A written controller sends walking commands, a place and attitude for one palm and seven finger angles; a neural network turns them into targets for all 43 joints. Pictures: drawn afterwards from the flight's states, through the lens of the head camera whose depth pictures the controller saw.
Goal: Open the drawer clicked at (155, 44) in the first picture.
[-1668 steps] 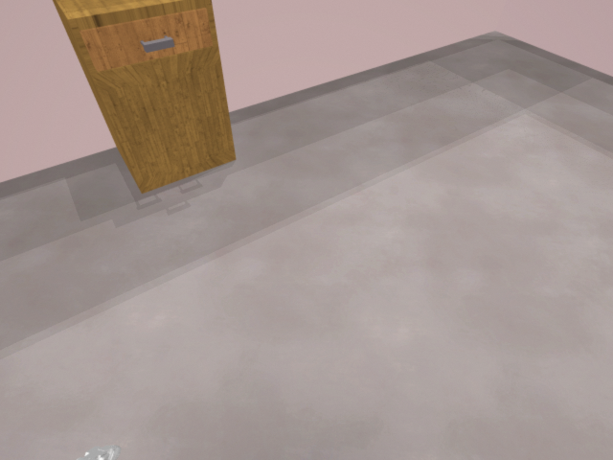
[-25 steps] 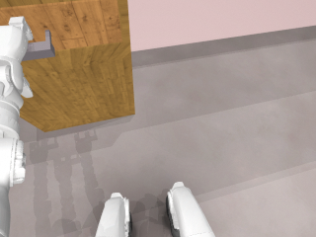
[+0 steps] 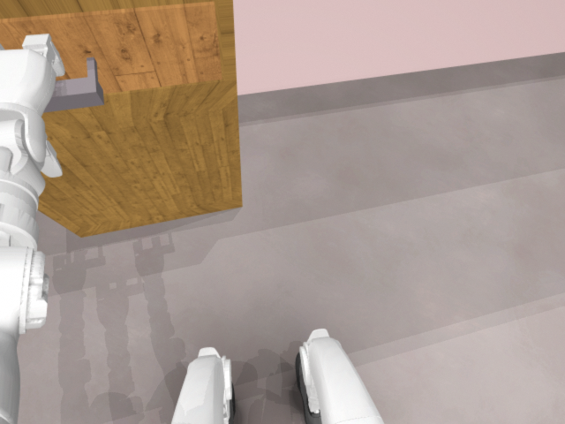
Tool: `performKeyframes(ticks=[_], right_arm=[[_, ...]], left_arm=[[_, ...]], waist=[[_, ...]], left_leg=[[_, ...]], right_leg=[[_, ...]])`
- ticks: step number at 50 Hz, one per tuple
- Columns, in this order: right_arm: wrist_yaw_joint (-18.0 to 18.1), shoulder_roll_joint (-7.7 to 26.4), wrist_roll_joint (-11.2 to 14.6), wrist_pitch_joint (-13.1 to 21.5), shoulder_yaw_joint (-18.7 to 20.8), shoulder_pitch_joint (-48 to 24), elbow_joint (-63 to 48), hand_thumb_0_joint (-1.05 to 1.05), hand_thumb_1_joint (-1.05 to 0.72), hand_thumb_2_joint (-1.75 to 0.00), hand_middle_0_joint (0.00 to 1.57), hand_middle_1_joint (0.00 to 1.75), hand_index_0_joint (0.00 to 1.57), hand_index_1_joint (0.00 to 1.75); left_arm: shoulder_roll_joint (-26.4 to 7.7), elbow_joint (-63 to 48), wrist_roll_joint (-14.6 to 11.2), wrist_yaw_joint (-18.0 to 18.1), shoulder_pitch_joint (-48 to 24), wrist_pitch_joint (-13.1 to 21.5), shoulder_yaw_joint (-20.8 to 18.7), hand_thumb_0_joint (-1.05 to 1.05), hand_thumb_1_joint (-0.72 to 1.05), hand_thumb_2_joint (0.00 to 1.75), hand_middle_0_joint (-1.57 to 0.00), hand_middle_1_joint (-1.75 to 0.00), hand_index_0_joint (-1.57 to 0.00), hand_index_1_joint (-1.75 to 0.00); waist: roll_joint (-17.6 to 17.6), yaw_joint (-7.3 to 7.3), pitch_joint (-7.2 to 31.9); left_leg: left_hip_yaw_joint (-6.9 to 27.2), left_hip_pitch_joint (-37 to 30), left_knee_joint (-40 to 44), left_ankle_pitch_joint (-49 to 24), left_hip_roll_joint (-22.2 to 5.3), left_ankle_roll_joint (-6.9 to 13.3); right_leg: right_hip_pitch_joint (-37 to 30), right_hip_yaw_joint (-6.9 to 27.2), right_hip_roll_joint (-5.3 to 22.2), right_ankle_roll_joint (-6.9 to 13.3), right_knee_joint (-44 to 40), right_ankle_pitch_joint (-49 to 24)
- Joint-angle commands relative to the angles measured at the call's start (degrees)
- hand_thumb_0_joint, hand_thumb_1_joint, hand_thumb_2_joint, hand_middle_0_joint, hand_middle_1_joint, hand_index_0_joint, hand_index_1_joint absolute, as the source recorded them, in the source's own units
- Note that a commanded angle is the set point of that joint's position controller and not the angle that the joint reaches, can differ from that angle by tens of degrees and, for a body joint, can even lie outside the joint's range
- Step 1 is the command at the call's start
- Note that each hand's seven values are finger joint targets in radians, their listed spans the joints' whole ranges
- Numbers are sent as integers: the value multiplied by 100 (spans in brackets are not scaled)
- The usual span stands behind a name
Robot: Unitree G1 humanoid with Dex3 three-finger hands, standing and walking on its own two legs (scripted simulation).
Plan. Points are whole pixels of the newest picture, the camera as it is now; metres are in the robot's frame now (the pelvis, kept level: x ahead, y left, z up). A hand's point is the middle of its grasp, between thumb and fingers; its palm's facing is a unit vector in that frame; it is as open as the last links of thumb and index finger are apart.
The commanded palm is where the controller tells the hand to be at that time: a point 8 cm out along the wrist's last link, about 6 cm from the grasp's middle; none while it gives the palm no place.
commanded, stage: lift the hand off the handle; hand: left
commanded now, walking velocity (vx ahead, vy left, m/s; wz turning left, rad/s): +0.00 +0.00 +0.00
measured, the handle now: (57, 82) +0.59 +0.27 +0.02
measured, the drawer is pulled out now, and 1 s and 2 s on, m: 0.00 0.00 0.00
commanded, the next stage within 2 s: none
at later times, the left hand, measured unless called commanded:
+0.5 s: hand (40, 100) +0.55 +0.28 +0.03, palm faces -0.08 +0.01 -1.00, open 13.8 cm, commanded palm +0.55 +0.25 +0.08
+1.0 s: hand (16, 81) +0.55 +0.28 +0.07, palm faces -0.06 +0.00 -1.00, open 13.6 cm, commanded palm +0.54 +0.27 +0.12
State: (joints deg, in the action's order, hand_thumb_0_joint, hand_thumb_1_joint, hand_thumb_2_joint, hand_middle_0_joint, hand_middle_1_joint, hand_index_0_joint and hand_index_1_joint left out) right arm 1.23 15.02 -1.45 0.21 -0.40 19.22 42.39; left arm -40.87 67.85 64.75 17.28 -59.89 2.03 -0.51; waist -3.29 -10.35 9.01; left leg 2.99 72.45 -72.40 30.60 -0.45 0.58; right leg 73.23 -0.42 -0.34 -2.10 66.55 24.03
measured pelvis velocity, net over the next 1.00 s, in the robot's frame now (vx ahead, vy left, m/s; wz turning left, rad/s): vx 0.04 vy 0.00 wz -0.01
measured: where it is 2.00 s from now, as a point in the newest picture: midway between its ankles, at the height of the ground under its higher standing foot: (268, 417)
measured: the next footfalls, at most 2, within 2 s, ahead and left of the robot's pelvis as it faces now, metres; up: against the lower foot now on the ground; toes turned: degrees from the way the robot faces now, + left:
none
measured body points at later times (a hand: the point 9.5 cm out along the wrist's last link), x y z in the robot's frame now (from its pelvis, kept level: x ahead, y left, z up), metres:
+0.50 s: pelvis +0.01 +0.00 +0.02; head +0.18 +0.02 +0.43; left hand +0.55 +0.27 +0.09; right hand -0.01 -0.27 -0.10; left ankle +0.02 +0.11 -0.62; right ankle +0.06 -0.14 -0.62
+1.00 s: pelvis +0.04 +0.00 +0.05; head +0.18 +0.01 +0.48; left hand +0.55 +0.28 +0.12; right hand +0.03 -0.27 -0.07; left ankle +0.02 +0.11 -0.62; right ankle +0.06 -0.14 -0.62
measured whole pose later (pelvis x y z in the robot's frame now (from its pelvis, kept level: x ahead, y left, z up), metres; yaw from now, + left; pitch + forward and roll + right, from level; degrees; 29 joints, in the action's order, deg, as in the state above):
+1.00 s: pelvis +0.04 +0.00 +0.05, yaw -1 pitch +26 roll -3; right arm 0.5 15.5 -1.9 -2.8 1.4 19.4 43.8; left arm -37.4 64.7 63.5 17.7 -51.8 3.0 -4.0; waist -3.3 -9.0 8.3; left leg 1.7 55.9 -58.4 28.5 -1.3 0.8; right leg 57.1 0.6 -0.9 -2.2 52.6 21.7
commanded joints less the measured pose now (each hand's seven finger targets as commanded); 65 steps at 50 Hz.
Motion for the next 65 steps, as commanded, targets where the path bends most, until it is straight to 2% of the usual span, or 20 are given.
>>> performKeyframes(ticks=[1, 5, 7, 9, 11, 14, 19, 21, 23, 25, 27, 30, 36, 38, 47, 51, 56, 59, 60, 65], right_arm=[[96, 1106, -38, 58, 365, 1262, -94, 0, -90, -90, 20, 30, 20, 30], [91, 1075, -55, 36, 374, 1302, -111, 0, -90, -90, 20, 30, 20, 30], [80, 1107, -50, -3, 387, 1336, -128, 0, -90, -90, 20, 30, 20, 30], [82, 1071, -42, -9, 391, 1340, -154, 0, -90, -90, 20, 30, 20, 30], [91, 1050, -23, -10, 391, 1316, -153, 0, -90, -90, 20, 30, 20, 30], [103, 1071, -33, -6, 380, 1316, -129, 0, -90, -90, 20, 30, 20, 30], [101, 1048, -54, 11, 417, 1317, -82, 0, -90, -90, 20, 30, 20, 30], [98, 1034, -58, 31, 437, 1341, -27, 0, -90, -90, 20, 30, 20, 30], [96, 1071, -90, 6, 438, 1346, 8, 0, -90, -90, 20, 30, 20, 30], [63, 1041, -103, -19, 454, 1329, 0, 0, -90, -90, 20, 30, 20, 30], [27, 1092, -121, -72, 459, 1311, 66, 0, -90, -90, 20, 30, 20, 30], [31, 1087, -101, -104, 447, 1267, 54, 0, -90, -90, 20, 30, 20, 30], [36, 1107, -105, -150, 465, 1242, 52, 0, -90, -90, 20, 30, 20, 30], [44, 1085, -104, -157, 483, 1233, 65, 0, -90, -90, 20, 30, 20, 30], [1, 1127, -81, -272, 537, 1186, 24, 0, -90, -90, 20, 30, 20, 30], [29, 1131, -31, -303, 534, 1199, 3, 0, -90, -90, 20, 30, 20, 30], [69, 1093, -10, -300, 574, 1227, -44, 0, -90, -90, 20, 30, 20, 30], [78, 1084, -31, -310, 610, 1246, -31, 0, -90, -90, 20, 30, 20, 30], [67, 1051, -35, -312, 608, 1224, -54, 0, -90, -90, 20, 30, 20, 30], [13, 1099, -37, -381, 595, 1167, -54, 0, -90, -90, 20, 30, 20, 30]], left_arm=[[-1101, -609, -13, 27, -2289, 29, -138, 0, -50, 30, -30, -120, -30, -120], [-1042, -703, -2, -77, -2328, 34, -72, 0, -50, 30, -30, -120, -30, -120], [-1293, -828, -45, -113, -2279, 38, -291, 0, -50, 30, -30, -120, -30, -120], [-1310, -1068, -57, -138, -2356, 74, -277, 0, -50, 30, -30, -120, -30, -120], [-1205, -1018, -67, -146, -2304, 66, -207, 0, -50, 30, -30, -120, -30, -120], [-1434, -1145, -88, -135, -2308, 112, -376, 0, -50, 30, -30, -120, -30, -120], [-1354, -1369, -75, -33, -2287, 224, -401, 0, -50, 30, -30, -120, -30, -120], [-1182, -1391, -76, 46, -2495, 246, -270, 0, -50, 30, -30, -120, -30, -120], [-1482, -1458, -62, 147, -2391, 265, -546, 0, -50, 30, -30, -120, -30, -120], [-1290, -1459, -42, 249, -2235, 217, -476, 0, -50, 30, -30, -120, -30, -120], [-1485, -1444, -39, 333, -2266, 147, -657, 0, -50, 30, -30, -120, -30, -120], [-1420, -1329, -21, 403, -2297, 36, -541, 0, -50, 30, -30, -120, -30, -120], [-1694, -1590, -102, 386, -2107, 73, -804, 0, -50, 30, -30, -120, -30, -120], [-1546, -1622, -86, 379, -2148, 127, -696, 0, -50, 30, -30, -120, -30, -120], [-1509, -1568, -181, 296, -1649, 112, -775, 0, -50, 30, -30, -120, -30, -120], [-1382, -1265, -186, 186, -1511, 43, -600, 0, -50, 30, -30, -120, -30, -120], [-1066, -1389, -223, 14, -1612, 196, -347, 0, -50, 30, -30, -120, -30, -120], [-1116, -1656, -212, 22, -1602, 345, -458, 0, -50, 30, -30, -120, -30, -120], [-945, -1574, -199, 43, -1548, 347, -360, 0, -50, 30, -30, -120, -30, -120], [-1195, -1459, -163, 193, -1527, 210, -568, 0, -50, 30, -30, -120, -30, -120]], waist=[[-541, -376, 2540], [-710, -377, 2724], [-593, -309, 2988], [-782, -265, 3122], [-721, -295, 2957], [-746, -234, 3032], [-914, -168, 3141], [-936, -247, 3000], [-957, -124, 3209], [-1052, -80, 3258], [-977, -48, 3223], [-873, -103, 2965], [-832, 48, 3313], [-906, -4, 3209], [-716, 158, 3018], [-397, 111, 2639], [-486, 49, 2523], [-695, 142, 2771], [-709, 139, 2670], [-579, 195, 2510]], left_leg=[[10, -1871, 931, -1581, 3, 150], [-18, -2007, 863, -1875, 1, 147], [-3, -2114, 893, -1987, 3, 145], [-12, -2228, 927, -2036, 12, 133], [-8, -2240, 1005, -1901, 15, 137], [0, -2365, 1070, -1970, 10, 141], [44, -2825, 1210, -2260, -3, 88], [66, -2897, 1287, -2207, -16, 77], [60, -3058, 1311, -2511, -12, 69], [21, -3240, 1339, -2863, -3, 50], [11, -3288, 1380, -2985, -22, 28], [-43, -3187, 1525, -2792, 6, 62], [-103, -3439, 1657, -3179, 34, 80], [-98, -3547, 1682, -3349, 17, 58], [-214, -3740, 1931, -3548, 37, 57], [-252, -3573, 2122, -3135, 57, 89], [-226, -3901, 2249, -3247, 31, 66], [-172, -4273, 2238, -3744, 3, 15], [-177, -4285, 2251, -3771, -2, 3], [-200, -4164, 2360, -3691, 11, 0]], right_leg=[[-1364, -279, -227, 322, -689, -808], [-1434, -272, -234, 322, -670, -1031], [-1661, -267, -249, 323, -662, -1152], [-1751, -254, -247, 318, -708, -1208], [-1745, -257, -252, 310, -805, -1095], [-1860, -247, -259, 307, -857, -1154], [-1875, -268, -270, 326, -989, -1211], [-1798, -293, -275, 323, -1077, -1136], [-1976, -277, -270, 331, -1071, -1324], [-2074, -280, -276, 333, -1132, -1539], [-2177, -275, -288, 333, -1149, -1648], [-2362, -257, -285, 317, -1313, -1643], [-2967, -192, -281, 297, -1431, -2141], [-2896, -194, -274, 293, -1473, -2202], [-3334, -168, -295, 289, -1710, -2472], [-3488, -158, -300, 273, -1901, -2327], [-3361, -184, -313, 287, -2051, -2228], [-3315, -204, -316, 306, -2030, -2308], [-3253, -232, -320, 298, -2053, -2230], [-3377, -243, -316, 306, -2101, -2239]])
